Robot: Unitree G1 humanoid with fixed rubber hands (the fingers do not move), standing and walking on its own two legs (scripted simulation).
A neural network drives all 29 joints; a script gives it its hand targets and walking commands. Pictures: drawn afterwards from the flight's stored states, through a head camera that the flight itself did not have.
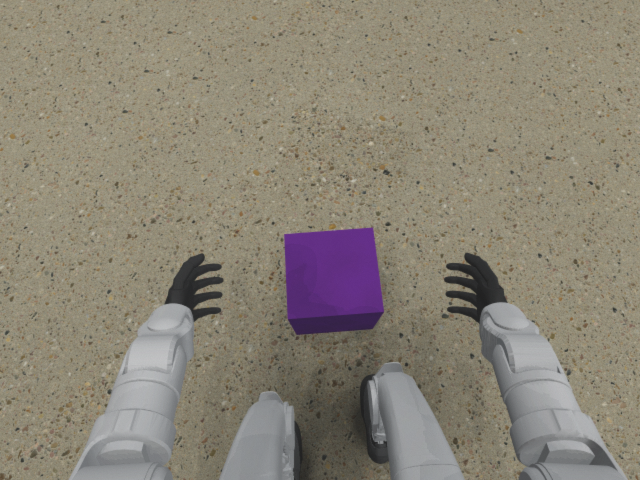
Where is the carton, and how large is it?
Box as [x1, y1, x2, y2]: [284, 228, 383, 334]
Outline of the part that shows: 372,228 284,234 288,320 297,334 372,328 383,312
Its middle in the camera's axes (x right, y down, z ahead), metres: +0.03 +0.11 +1.00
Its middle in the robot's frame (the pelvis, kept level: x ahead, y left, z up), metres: +0.47 -0.03 -0.55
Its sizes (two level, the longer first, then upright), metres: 0.210 0.200 0.250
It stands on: the floor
